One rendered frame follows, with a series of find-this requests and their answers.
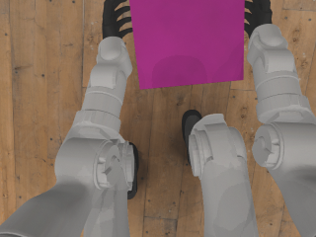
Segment right robot forearm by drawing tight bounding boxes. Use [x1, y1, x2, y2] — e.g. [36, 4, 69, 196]
[246, 24, 316, 125]

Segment carton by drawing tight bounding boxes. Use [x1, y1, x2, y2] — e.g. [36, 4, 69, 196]
[129, 0, 245, 90]

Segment robot left upper arm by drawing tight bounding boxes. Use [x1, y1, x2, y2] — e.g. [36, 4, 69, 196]
[0, 137, 121, 237]

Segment left robot forearm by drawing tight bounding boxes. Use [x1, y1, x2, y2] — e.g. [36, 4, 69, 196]
[54, 37, 133, 175]

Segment robot left foot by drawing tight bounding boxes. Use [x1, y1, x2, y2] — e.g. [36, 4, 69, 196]
[127, 142, 139, 199]

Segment robot right hand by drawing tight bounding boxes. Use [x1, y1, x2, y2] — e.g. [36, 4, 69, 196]
[244, 0, 273, 38]

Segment robot left hand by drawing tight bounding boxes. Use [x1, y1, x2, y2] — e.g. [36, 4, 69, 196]
[102, 0, 133, 39]

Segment robot right upper arm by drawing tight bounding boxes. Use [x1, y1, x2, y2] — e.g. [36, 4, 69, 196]
[252, 121, 316, 237]

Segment right robot shin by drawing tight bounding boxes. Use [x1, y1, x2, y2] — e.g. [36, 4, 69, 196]
[191, 114, 247, 163]

